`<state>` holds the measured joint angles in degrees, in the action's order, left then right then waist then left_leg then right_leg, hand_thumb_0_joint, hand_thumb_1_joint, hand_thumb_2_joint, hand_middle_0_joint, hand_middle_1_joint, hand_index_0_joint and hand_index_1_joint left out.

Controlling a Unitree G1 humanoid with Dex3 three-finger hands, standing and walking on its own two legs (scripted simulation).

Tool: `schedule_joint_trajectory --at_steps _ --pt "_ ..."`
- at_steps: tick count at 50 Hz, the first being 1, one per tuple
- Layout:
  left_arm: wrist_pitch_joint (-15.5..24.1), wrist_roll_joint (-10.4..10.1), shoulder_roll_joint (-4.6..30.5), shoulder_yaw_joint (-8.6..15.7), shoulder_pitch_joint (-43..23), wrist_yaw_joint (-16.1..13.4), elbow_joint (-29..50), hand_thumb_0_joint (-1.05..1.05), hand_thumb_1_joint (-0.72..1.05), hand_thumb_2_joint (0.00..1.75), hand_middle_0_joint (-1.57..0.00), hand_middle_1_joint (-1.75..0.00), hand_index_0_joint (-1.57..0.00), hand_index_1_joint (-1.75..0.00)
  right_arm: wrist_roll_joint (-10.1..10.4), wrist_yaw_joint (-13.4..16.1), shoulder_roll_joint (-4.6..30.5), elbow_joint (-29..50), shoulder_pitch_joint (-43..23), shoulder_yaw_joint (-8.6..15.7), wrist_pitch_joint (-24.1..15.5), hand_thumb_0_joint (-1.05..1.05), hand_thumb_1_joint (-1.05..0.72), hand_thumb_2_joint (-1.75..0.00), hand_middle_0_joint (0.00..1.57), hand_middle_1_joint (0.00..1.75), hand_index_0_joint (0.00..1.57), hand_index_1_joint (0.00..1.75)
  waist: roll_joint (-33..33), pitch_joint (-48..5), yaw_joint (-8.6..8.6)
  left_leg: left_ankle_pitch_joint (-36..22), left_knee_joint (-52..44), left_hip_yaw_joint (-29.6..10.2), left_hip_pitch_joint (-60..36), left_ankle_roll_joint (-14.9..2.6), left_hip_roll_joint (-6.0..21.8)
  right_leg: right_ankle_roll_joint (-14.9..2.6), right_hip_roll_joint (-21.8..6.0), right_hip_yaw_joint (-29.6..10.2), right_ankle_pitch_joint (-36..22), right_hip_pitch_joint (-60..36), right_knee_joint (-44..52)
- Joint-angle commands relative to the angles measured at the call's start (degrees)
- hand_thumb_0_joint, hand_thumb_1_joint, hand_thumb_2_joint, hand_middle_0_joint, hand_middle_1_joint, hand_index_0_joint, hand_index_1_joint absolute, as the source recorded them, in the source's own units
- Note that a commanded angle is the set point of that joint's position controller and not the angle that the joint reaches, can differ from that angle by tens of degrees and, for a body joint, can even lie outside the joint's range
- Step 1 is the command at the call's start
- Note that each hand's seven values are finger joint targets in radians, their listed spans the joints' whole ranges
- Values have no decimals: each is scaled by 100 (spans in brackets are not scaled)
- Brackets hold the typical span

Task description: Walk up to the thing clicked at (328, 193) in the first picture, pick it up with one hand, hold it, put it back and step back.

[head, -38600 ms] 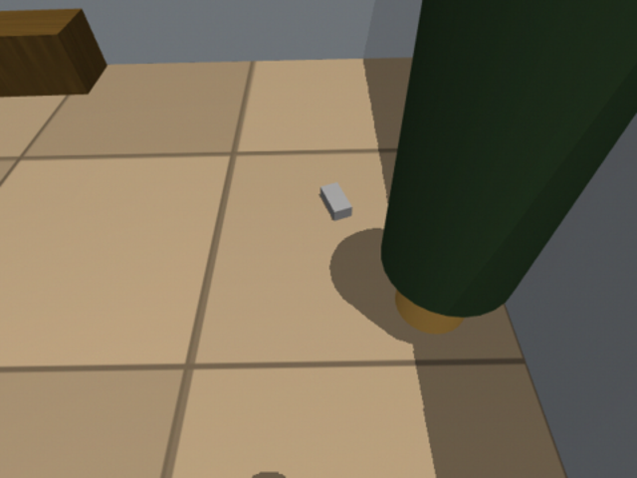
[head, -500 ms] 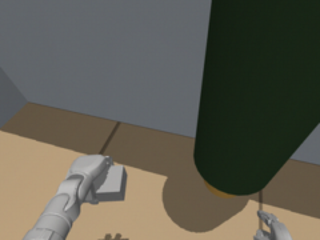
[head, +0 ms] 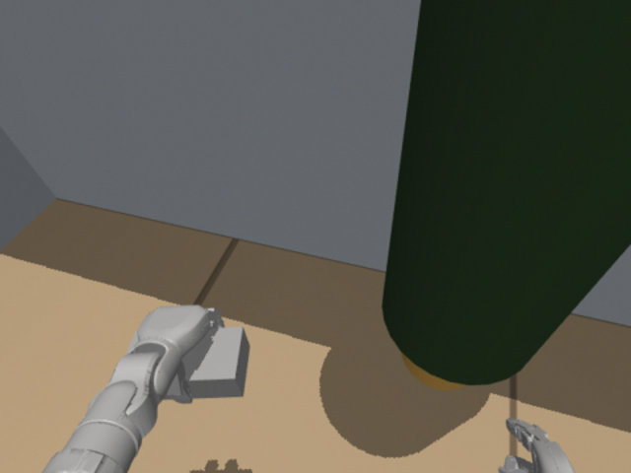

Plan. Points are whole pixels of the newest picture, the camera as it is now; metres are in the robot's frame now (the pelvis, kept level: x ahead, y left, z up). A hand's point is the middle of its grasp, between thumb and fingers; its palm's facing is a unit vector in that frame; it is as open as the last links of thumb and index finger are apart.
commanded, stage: hold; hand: left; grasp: from above
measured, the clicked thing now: (187, 363) +0.29 +0.23 -0.08
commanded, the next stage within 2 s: crouch in 0.02 s
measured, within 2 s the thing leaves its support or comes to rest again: neither
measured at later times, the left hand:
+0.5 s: hand (194, 376) +0.28 +0.22 -0.11, palm faces -0.49 +0.00 -0.87, open 10.8 cm
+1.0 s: hand (230, 386) +0.36 +0.24 -0.36, palm faces -0.46 +0.03 -0.89, open 10.8 cm
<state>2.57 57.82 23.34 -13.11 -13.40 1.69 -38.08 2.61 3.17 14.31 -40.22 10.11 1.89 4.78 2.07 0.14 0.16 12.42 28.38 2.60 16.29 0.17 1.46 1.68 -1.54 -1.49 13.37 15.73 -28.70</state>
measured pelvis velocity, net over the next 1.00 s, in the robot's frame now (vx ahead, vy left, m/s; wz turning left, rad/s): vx -0.05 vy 0.00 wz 0.00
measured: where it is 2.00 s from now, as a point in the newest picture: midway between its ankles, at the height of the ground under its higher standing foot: outside the picture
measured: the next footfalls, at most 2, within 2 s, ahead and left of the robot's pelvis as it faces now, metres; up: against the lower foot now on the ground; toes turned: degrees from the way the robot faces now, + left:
none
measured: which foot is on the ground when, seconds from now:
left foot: down 0.00-1.00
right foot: down 0.00-1.00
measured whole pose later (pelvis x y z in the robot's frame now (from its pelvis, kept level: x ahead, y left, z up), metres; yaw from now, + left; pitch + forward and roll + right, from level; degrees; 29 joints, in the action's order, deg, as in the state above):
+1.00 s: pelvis -0.05 +0.00 -0.22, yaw +0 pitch +33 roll -3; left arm 6.0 68.9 27.2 -1.7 -38.8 -20.5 -69.7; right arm -3.8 0.4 13.5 -43.5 14.4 3.9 -0.6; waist 2.4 -11.0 9.3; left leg 33.6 95.9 -1.5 95.1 -0.3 2.3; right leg 2.2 -0.6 -0.2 34.8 92.3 -94.4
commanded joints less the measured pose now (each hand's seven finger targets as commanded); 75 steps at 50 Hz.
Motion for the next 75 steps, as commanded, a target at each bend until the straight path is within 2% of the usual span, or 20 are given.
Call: schedule_joint_trajectory --at_steps 1,6,7,9,12,19,22,28,31,34,38,44,50,52,59,61,63,65,69,75 --pt "27 5 1254 756 -2131 -355 1236 0 66 92 -102 -72 -102 -72 15 72 760 820 -552 224 -231 0 -90 -90 20 30 20 30 54 -1508 -25 -819 -321 -49 -900 -50 -187 -198 265 193 -641 -126 492" --pt "67 -21 1325 791 -2111 -267 1368 0 73 86 -107 -74 -109 -72 22 62 772 846 -552 248 -209 0 -92 -91 20 30 20 30 61 -1547 -66 -833 -348 -72 -974 -55 -179 -197 256 194 -653 -186 521" --pt "88 -16 1114 583 -2229 -252 1468 0 65 89 -99 -74 -101 -73 17 61 753 849 -547 235 -212 0 -88 -89 20 30 20 30 71 -1598 19 -841 -337 -69 -1027 -55 -183 -198 256 183 -684 -116 505" --pt "85 -3 1204 746 -1929 -309 1162 0 70 97 -105 -76 -104 -76 28 66 788 817 -520 243 -202 0 -88 -90 20 30 20 30 0 -1404 5 -813 -355 -75 -924 -50 -176 -201 266 195 -648 -81 497" --pt "157 85 1159 704 -1990 -430 1006 0 71 97 -106 -76 -105 -76 9 59 791 785 -446 255 -173 0 -89 -90 20 30 20 30 -192 -1359 57 -854 -292 -86 -833 -57 -174 -194 269 211 -685 -19 452" --pt "392 407 1019 750 -2183 -1197 63 0 72 96 -108 -75 -107 -75 -113 -39 805 594 -248 313 -111 0 -89 -90 20 30 20 30 -253 -1280 244 -390 239 -87 -252 -27 -212 -180 207 198 -305 782 57" --pt "401 601 920 671 -2594 -1547 -435 0 73 95 -107 -77 -108 -77 -184 -129 884 396 16 385 -127 0 -89 -90 20 30 20 30 -97 -1572 362 -387 803 -131 130 23 -162 -207 231 221 -308 1377 -500" --pt "464 1086 986 849 -3242 -2291 -1185 0 69 92 -104 -75 -105 -75 -340 -252 962 327 489 541 -251 0 -89 -90 20 30 20 30 158 -2438 472 70 2477 -160 1769 28 -155 -267 215 216 59 2989 -2079" --pt "449 1136 1214 1007 -3896 -2557 -1178 0 66 89 -102 -73 -102 -73 -398 -221 1033 318 656 586 -342 0 -89 -90 20 30 20 30 595 -3106 541 151 3075 -277 2113 42 -98 -312 247 297 216 3810 -2815" --pt "336 1142 1217 1076 -3905 -2711 -1736 0 66 87 -103 -67 -102 -68 -462 -162 1046 246 745 568 -413 0 -89 -89 20 30 20 30 422 -3312 602 356 3667 -340 2957 -26 -93 -334 274 356 376 4353 -3428" --pt "264 1106 1463 1191 -4167 -2735 -1823 0 61 85 -98 -69 -98 -69 -515 -103 1040 240 863 579 -519 0 -89 -89 20 30 20 30 473 -3922 614 799 4410 -293 3990 -96 -150 -370 255 331 706 4824 -4134" --pt "215 1055 1791 1395 -4262 -2568 -2145 0 60 89 -98 -72 -98 -72 -584 -110 1074 176 924 594 -635 0 -89 -90 20 30 20 30 619 -4193 640 1404 5142 -416 4817 -66 -126 -375 209 398 1278 5979 -4958" --pt "478 1126 2071 1572 -4799 -2490 -2129 0 65 93 -102 -72 -102 -72 -667 -230 1103 70 995 531 -748 0 -89 -90 20 30 20 30 654 -4458 884 1691 6017 -501 5739 -112 -135 -368 218 476 1513 6844 -5754" --pt "581 1192 2184 1633 -4958 -2531 -2118 0 66 90 -103 -71 -103 -71 -695 -272 1102 63 987 517 -782 0 -89 -90 20 30 20 30 740 -4664 872 1842 6207 -533 5867 -98 -147 -380 231 506 1659 7101 -5976" --pt "718 1382 2313 1783 -5080 -2720 -2237 0 69 92 -107 -68 -106 -69 -824 -500 1205 -94 1111 482 -901 0 -90 -90 20 30 20 30 1305 -5210 906 859 6995 -665 5699 -38 -99 -378 198 649 1064 7898 -6865" --pt "726 1374 2248 1714 -5404 -2781 -2128 0 68 94 -106 -70 -106 -71 -856 -554 1158 -110 1124 462 -911 0 -90 -90 20 30 20 30 1209 -5305 996 908 7270 -557 5939 -98 -102 -360 242 634 971 7899 -6901" --pt "707 1414 2540 1900 -5409 -2829 -2252 0 68 93 -106 -70 -106 -70 -876 -588 1188 -136 1121 449 -914 0 -90 -90 20 30 20 30 1306 -5224 946 903 7415 -533 6168 -90 -111 -361 228 628 938 7993 -7100" --pt "655 1426 2493 1925 -5471 -2850 -2279 0 69 97 -109 -69 -107 -71 -922 -625 1204 -109 1130 451 -933 0 -91 -90 20 30 20 30 1428 -5262 1004 855 7521 -608 6041 -55 -76 -361 199 660 980 8243 -7280" --pt "641 1428 2374 1817 -5413 -2827 -2544 0 68 94 -107 -68 -106 -69 -938 -700 1200 -117 1121 415 -930 0 -91 -90 20 30 20 30 1451 -5054 1055 882 7791 -575 6359 -64 -69 -361 221 700 943 8408 -7504" --pt "676 1404 2552 1844 -5692 -2697 -2562 0 69 99 -107 -73 -106 -74 -951 -777 1224 -69 1150 396 -881 0 -91 -90 20 30 20 30 1424 -5010 1146 920 8206 -494 6779 -105 -57 -335 272 702 874 8508 -7745"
